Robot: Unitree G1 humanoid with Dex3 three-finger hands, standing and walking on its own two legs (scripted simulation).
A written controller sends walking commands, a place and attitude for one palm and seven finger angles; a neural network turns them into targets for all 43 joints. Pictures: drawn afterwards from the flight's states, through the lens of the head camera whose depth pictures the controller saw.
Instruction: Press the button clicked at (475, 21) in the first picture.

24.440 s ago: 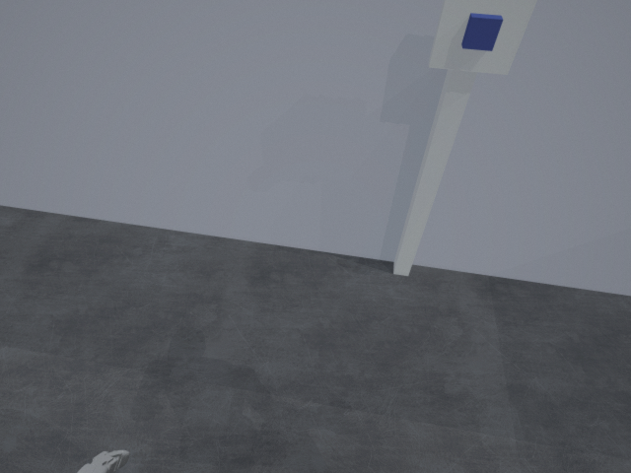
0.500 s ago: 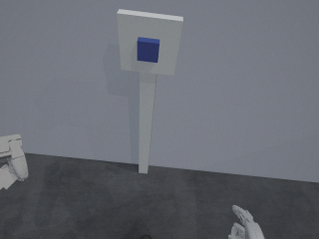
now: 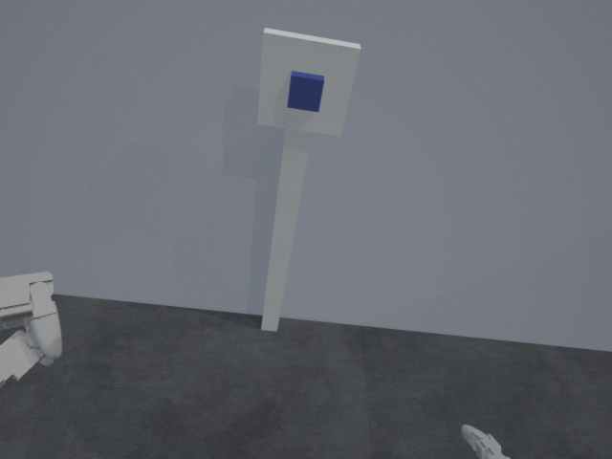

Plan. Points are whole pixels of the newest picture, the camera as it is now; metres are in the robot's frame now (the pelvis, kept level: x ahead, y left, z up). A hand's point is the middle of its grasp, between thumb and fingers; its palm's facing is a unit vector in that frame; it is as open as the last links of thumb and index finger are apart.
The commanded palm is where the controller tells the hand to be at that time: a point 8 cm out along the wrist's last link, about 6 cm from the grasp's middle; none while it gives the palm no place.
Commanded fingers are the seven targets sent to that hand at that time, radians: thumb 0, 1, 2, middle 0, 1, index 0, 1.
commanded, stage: stop stepping back and stand still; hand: left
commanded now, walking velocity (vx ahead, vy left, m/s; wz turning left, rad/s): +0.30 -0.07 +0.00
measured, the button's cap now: (305, 91) +0.72 +0.10 +0.18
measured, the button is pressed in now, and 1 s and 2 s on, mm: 0 0 0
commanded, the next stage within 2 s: none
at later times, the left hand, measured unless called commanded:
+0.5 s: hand out of the picture +0.09 +0.29 +0.18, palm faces +0.46 -0.78 -0.42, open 3.1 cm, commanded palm +0.04 +0.31 +0.19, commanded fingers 0.00 0.90 0.90 -1.30 -1.50 -1.30 -1.50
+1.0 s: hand out of the picture +0.13 +0.28 +0.17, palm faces +0.42 -0.75 -0.51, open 3.1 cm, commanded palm +0.07 +0.32 +0.19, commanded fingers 0.00 0.90 0.90 -1.30 -1.50 -1.30 -1.50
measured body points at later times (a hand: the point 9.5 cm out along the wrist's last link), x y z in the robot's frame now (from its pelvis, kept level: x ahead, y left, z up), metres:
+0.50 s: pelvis -0.08 +0.03 +0.01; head -0.10 +0.04 +0.45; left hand +0.06 +0.33 +0.20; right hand +0.09 -0.20 -0.08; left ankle -0.06 +0.15 -0.67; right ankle -0.10 -0.07 -0.72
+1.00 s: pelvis -0.03 +0.03 +0.02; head -0.01 +0.02 +0.46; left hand +0.10 +0.32 +0.20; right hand +0.12 -0.20 -0.10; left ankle -0.04 +0.17 -0.70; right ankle -0.04 -0.05 -0.72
